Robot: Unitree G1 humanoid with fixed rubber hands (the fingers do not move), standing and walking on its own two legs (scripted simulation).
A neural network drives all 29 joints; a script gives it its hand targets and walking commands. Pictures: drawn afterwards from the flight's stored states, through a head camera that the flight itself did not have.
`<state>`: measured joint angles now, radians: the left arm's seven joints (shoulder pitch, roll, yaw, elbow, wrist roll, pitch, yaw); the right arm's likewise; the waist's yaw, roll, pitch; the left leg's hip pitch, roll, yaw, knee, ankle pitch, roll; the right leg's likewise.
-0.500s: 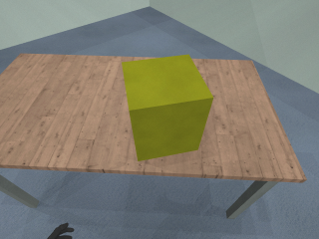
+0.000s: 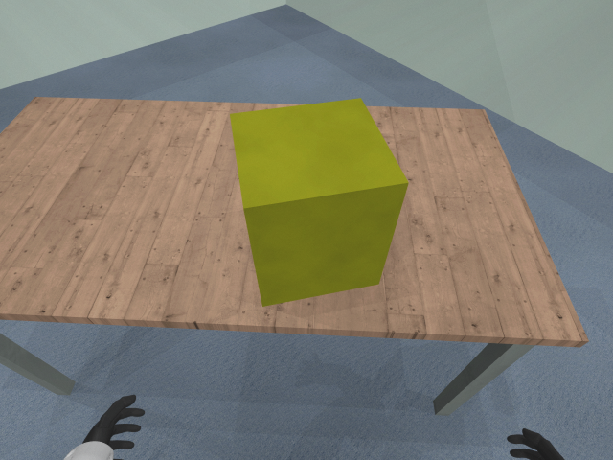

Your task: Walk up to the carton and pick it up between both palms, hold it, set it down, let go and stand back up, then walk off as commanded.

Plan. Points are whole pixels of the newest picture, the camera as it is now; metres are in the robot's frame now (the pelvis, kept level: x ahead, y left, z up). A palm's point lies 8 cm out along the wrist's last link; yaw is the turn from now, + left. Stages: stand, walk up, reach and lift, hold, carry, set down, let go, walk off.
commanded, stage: reach and lift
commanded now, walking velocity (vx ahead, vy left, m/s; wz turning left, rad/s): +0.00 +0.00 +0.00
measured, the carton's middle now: (310, 205) +0.50 +0.03 +0.01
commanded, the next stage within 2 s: none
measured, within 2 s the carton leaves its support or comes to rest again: neither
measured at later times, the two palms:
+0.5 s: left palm (115, 452) +0.15 +0.26 -0.06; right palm out of the picture +0.12 -0.29 -0.05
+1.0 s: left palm (136, 416) +0.19 +0.24 -0.03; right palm (580, 447) +0.16 -0.29 -0.02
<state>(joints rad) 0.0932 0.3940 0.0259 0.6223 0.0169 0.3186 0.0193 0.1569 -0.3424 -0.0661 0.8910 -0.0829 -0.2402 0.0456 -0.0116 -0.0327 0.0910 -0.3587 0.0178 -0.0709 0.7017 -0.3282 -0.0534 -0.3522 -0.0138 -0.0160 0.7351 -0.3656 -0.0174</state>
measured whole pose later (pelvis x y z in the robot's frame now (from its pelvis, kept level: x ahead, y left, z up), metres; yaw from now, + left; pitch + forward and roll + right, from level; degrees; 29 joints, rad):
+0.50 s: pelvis -0.01 +0.00 +0.01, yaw +0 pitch -7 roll +0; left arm 0.20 0.29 0.03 0.50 -0.03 0.17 0.09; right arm 0.14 -0.34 -0.07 0.89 0.01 -0.28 0.13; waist -0.01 -0.03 0.09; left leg -0.19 0.04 -0.07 0.56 -0.26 -0.06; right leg -0.17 0.01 -0.02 0.57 -0.28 -0.02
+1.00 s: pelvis +0.00 +0.00 +0.02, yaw +0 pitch -6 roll +0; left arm 0.20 0.21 0.03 0.45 -0.09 -0.03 0.17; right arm 0.14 -0.34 -0.07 0.77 0.19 -0.29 0.19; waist -0.01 -0.03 0.04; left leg -0.19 0.04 -0.07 0.55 -0.26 -0.06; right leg -0.17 0.01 -0.02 0.56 -0.28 -0.02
